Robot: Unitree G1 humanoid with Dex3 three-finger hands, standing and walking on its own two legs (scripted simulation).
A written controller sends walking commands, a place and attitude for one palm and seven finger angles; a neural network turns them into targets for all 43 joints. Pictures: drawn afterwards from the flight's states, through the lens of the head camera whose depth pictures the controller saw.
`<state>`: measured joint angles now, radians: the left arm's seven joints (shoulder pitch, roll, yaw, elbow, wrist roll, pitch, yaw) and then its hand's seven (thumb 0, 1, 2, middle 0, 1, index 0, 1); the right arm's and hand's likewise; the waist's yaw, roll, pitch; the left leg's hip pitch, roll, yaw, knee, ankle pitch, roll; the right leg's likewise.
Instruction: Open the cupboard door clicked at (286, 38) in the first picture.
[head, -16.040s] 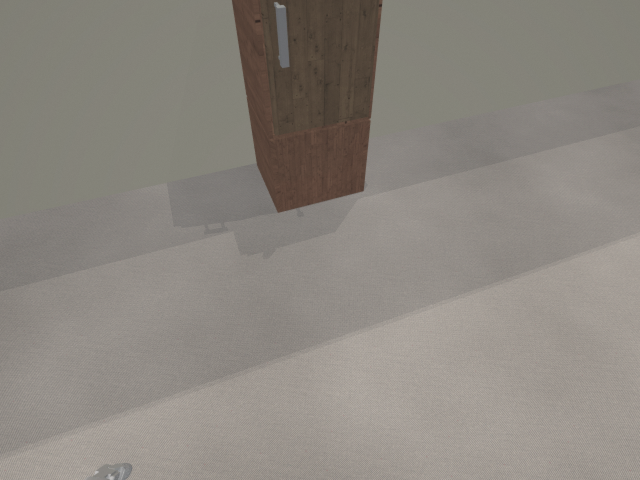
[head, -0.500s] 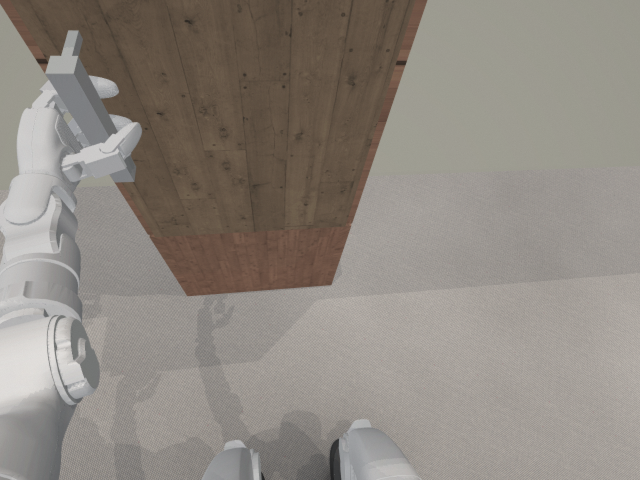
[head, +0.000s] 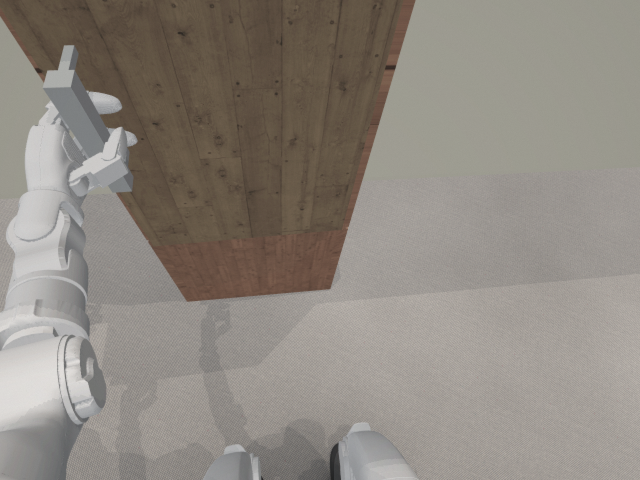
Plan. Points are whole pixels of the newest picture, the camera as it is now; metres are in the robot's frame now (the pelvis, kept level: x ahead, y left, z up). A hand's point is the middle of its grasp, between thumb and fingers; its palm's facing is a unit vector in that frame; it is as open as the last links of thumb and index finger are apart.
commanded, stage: pull the door open along its arc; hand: left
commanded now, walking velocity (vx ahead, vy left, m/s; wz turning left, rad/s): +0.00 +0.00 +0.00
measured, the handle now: (98, 126) +0.54 +0.23 +0.08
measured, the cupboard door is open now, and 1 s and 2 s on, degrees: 1 41 41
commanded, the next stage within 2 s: open thumb and fingers to let go in 0.70 s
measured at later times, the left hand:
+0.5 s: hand (178, 284) +0.32 +0.12 +0.08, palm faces +0.33 -0.94 +0.05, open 6.5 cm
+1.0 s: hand (231, 320) +0.28 +0.07 +0.08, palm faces +0.46 -0.89 -0.03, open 6.8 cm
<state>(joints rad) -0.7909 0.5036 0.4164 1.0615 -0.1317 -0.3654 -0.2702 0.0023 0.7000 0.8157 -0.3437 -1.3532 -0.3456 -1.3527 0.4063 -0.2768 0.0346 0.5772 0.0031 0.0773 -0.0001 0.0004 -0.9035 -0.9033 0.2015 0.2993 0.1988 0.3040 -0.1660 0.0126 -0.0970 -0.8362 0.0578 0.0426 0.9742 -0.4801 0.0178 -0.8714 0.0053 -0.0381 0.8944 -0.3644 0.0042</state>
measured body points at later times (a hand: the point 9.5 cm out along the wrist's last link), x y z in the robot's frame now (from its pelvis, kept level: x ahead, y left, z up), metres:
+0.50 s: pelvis +0.03 -0.01 +0.02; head +0.07 -0.01 +0.47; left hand +0.30 +0.17 +0.08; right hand +0.20 -0.22 -0.07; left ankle -0.01 +0.10 -0.68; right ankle +0.03 -0.13 -0.68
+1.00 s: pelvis +0.02 -0.05 +0.01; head +0.05 -0.07 +0.46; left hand +0.25 +0.12 +0.09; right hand +0.20 -0.26 -0.09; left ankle -0.01 +0.10 -0.68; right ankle +0.03 -0.13 -0.68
